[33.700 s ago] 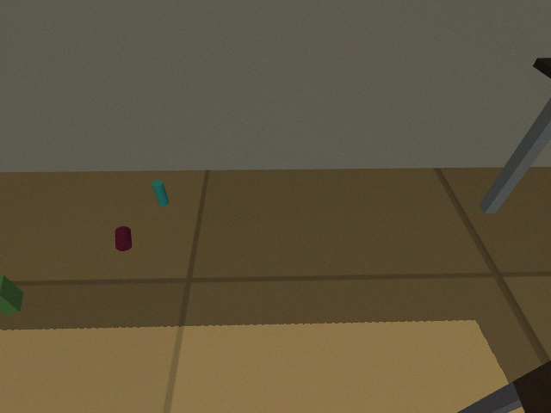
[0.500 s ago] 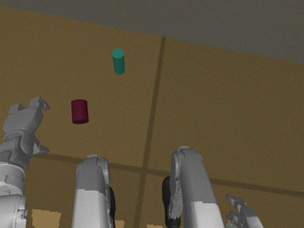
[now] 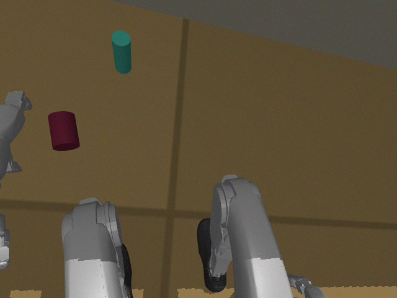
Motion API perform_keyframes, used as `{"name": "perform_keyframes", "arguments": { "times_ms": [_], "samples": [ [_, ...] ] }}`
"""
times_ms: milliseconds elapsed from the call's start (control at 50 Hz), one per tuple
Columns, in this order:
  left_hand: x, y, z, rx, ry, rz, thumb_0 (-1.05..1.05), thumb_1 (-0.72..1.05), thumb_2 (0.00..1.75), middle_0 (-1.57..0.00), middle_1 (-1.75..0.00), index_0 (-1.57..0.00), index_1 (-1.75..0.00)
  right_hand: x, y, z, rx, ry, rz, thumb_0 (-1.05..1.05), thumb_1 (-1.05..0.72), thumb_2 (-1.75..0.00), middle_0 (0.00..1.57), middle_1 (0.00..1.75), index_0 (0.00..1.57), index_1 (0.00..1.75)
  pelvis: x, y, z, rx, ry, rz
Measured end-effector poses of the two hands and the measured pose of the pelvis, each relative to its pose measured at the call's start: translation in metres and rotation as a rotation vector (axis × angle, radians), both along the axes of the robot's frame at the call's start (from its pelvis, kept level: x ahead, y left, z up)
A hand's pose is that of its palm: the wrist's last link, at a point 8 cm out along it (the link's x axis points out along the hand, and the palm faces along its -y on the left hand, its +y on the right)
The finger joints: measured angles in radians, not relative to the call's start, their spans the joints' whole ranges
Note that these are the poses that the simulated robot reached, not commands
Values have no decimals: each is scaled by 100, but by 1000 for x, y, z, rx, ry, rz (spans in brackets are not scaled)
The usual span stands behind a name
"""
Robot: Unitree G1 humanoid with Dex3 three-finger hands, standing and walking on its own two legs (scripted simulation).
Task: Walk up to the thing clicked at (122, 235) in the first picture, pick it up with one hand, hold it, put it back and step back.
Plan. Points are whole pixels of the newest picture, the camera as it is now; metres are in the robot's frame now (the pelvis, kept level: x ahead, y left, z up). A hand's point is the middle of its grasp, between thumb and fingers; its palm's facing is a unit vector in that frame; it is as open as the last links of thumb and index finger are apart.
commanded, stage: rise first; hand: left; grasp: from above
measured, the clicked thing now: (64, 131) +0.54 +0.26 -0.34
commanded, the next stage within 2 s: approach in 0.82 s
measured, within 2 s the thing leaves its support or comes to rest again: neither
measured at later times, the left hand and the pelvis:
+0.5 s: hand (23, 131) +0.49 +0.30 -0.19, palm faces -0.45 -0.06 -0.89, open 14.2 cm; pelvis +0.01 +0.00 -0.02, yaw -1 degrees
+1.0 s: hand (27, 131) +0.50 +0.30 -0.21, palm faces -0.44 -0.06 -0.90, open 14.3 cm; pelvis +0.01 +0.00 -0.04, yaw -2 degrees
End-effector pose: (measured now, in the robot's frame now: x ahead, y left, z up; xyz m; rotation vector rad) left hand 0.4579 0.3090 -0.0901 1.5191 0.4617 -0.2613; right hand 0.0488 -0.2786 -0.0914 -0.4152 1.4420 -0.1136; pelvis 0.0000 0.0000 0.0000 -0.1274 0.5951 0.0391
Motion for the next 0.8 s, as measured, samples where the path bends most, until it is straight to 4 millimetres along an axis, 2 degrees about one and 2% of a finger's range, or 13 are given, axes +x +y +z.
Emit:
{"name": "perform_keyframes", "arguments": {
  "times_ms": [180,420,800],
  "samples": [
    [16,-1,-18,8,-7,22,0,-48,95,-7,-103,-9,-101,-1,6,-12,16,30,16,1,-91,-90,21,29,20,30,4,1,-11,-4,16,-6],
    [34,-7,-35,9,8,39,0,-51,97,-7,-102,-9,-100,-10,3,-13,16,75,19,0,-91,-90,21,29,20,30,9,0,-17,-9,27,-13],
    [42,-8,-53,-3,-2,41,0,-54,100,-7,-99,-7,-98,-20,-1,-16,4,106,32,0,-91,-90,21,29,20,30,10,-1,-30,-20,13,-22]
  ]
}}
